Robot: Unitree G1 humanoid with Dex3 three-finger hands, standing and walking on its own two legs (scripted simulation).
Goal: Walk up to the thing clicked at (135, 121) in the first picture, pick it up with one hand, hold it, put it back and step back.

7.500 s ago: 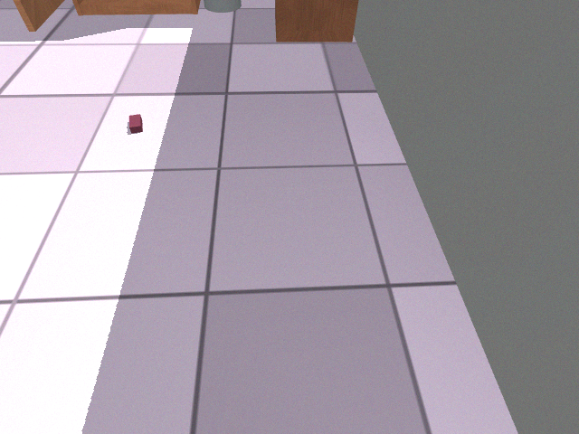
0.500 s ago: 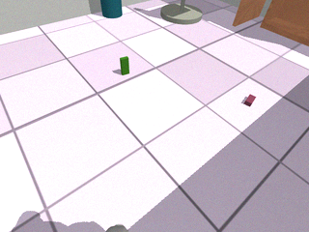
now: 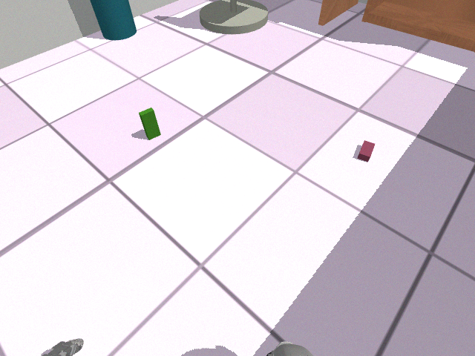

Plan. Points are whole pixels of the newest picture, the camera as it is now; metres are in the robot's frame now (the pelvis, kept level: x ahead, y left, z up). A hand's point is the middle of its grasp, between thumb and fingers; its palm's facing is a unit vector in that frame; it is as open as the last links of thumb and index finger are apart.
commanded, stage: walk up
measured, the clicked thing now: (366, 151) +1.24 -0.75 -0.73
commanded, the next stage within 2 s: none
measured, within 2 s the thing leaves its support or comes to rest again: neither
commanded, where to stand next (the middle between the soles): +0.51 +0.00 m, yaw +2 degrees
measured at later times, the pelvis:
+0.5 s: pelvis +0.18 +0.00 +0.01, yaw +2 degrees
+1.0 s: pelvis +0.34 -0.04 +0.00, yaw +1 degrees
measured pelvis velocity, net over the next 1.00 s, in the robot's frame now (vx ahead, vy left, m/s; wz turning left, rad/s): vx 0.34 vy -0.04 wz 0.03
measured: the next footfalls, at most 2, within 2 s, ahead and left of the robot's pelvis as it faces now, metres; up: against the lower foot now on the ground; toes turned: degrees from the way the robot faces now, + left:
left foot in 0.48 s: +0.31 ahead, +0.13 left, +0.00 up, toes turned +6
right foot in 0.94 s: +0.47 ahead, -0.14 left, +0.00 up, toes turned +3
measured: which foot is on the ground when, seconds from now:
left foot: down 0.00-0.02, up 0.04-0.46, down 0.48-0.96, up 0.98-1.00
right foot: down 0.00-0.52, up 0.54-0.92, down 0.94-1.00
